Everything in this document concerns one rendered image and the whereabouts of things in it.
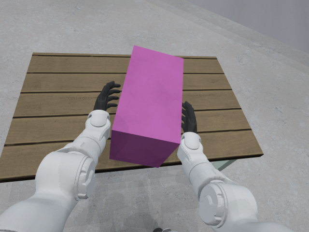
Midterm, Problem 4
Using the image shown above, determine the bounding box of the right robot upper arm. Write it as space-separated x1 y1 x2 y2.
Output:
198 182 295 232

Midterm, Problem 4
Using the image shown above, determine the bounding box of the table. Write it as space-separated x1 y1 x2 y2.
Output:
0 53 263 183

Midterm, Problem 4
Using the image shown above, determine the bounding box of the left robot upper arm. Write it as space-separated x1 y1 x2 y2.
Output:
0 151 95 232

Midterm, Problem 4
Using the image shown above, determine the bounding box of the left robot hand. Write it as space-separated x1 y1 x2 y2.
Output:
93 81 121 111

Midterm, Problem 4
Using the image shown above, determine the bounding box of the carton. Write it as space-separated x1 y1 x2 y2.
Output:
109 45 183 168

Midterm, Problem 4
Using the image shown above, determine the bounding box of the robot right forearm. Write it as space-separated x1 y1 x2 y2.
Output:
177 132 238 201

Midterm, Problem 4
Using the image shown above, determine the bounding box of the robot left forearm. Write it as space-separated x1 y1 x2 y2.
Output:
35 110 111 189

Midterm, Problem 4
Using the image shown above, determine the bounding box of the right robot hand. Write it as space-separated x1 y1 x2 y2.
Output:
181 101 197 134

